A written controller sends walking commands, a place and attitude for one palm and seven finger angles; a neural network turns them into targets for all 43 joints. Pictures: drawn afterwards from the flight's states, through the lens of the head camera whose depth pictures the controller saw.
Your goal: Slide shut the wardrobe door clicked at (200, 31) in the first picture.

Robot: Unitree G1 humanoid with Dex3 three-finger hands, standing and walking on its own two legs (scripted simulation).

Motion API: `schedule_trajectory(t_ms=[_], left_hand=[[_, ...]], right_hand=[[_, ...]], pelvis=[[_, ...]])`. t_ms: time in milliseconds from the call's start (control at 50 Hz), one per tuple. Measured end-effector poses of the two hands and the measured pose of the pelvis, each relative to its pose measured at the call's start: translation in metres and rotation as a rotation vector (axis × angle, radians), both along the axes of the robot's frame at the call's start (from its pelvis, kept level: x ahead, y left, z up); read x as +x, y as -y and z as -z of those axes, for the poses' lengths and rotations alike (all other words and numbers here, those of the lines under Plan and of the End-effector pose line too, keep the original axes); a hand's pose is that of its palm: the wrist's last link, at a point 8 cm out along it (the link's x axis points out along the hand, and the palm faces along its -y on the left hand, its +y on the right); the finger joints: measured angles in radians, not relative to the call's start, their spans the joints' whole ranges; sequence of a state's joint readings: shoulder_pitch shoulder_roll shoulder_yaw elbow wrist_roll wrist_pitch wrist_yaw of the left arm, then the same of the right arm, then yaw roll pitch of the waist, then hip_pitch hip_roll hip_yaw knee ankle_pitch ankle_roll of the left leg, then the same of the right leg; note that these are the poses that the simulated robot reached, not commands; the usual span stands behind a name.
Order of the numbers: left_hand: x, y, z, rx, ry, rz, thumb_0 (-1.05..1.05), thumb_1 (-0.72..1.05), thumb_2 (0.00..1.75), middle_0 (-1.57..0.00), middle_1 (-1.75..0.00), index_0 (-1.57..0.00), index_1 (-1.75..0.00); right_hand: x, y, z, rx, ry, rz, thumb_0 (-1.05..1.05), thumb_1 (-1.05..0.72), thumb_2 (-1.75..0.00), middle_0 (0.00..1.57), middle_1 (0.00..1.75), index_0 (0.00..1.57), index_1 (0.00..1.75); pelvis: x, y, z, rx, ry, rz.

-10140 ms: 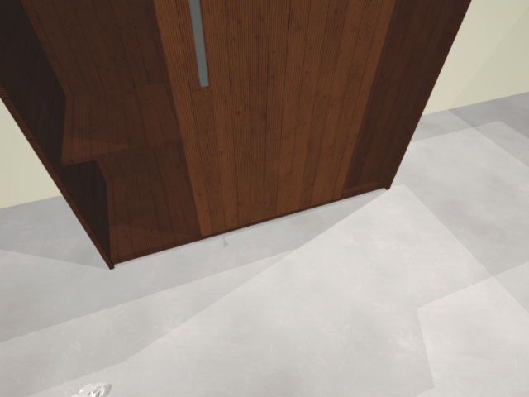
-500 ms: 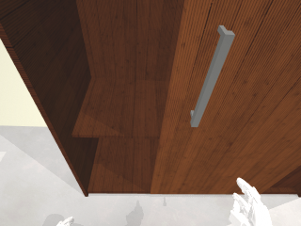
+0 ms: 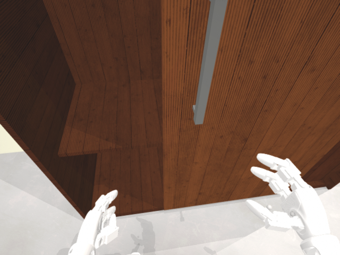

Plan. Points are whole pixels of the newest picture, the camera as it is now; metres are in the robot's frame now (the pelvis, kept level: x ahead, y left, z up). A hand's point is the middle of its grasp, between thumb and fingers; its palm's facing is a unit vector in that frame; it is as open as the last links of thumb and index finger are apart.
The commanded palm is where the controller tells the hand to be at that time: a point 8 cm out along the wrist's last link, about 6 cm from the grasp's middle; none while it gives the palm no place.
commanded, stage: raise the hand with hooked fingers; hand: right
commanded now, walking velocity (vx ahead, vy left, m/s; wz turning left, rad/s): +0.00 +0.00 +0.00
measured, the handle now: (203, 69) +0.46 -0.06 +0.23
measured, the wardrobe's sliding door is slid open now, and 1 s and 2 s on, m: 0.39 0.39 0.39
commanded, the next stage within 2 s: move the hooked fingers beside the handle in 1.42 s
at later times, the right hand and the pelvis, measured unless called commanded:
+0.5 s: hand (310, 160) +0.26 -0.23 +0.18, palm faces -0.04 +0.99 -0.13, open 13.0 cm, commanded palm +0.23 -0.28 +0.19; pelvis +0.01 +0.00 +0.04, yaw +1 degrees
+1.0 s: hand out of the picture +0.29 -0.26 +0.27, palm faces -0.02 +0.99 -0.15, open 14.0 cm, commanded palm +0.25 -0.30 +0.26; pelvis +0.01 +0.02 +0.05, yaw +1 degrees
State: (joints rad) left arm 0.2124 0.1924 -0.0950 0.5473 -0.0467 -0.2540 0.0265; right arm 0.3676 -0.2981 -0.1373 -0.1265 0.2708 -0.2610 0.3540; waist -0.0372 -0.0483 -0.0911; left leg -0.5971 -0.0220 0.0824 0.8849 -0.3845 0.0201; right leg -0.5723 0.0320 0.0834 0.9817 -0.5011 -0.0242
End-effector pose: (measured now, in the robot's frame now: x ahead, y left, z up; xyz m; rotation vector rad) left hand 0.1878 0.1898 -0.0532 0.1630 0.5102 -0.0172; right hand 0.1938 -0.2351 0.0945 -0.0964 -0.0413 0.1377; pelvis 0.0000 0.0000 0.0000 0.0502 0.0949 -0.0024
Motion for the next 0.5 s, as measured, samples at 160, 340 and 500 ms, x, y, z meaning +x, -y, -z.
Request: schedule_trajectory(t_ms=[160, 340, 500], left_hand=[[-0.051, -0.021, 0.008, -0.006, -0.097, -0.128, 0.01, 0.9, 0.9, -0.21, -0.3, -0.21, -0.3], [-0.043, -0.066, -0.02, 0.111, -0.027, -0.177, 0.01, 0.91, 0.9, -0.2, -0.3, -0.2, -0.3], [-0.005, -0.062, -0.047, 0.104, 0.101, -0.132, 0.01, 0.91, 0.9, -0.2, -0.3, -0.2, -0.3]], right_hand=[[0.027, 0.018, -0.028, 0.003, -0.038, 0.037, 0.01, -0.12, -0.57, 0.26, 0.8, 0.26, 0.8], [0.034, 0.032, -0.052, -0.015, 0.012, 0.055, 0.0, 0.09, -0.48, 0.27, 0.94, 0.28, 0.93], [0.043, 0.051, -0.088, -0.021, 0.077, 0.091, 0.0, 0.28, -0.4, 0.29, 1.06, 0.29, 1.05]], pelvis=[[0.009, 0.003, -0.016, -0.021, 0.009, -0.032], [0.012, 0.001, -0.026, -0.021, 0.05, -0.027], [0.015, -0.004, -0.035, -0.023, 0.097, -0.018]])
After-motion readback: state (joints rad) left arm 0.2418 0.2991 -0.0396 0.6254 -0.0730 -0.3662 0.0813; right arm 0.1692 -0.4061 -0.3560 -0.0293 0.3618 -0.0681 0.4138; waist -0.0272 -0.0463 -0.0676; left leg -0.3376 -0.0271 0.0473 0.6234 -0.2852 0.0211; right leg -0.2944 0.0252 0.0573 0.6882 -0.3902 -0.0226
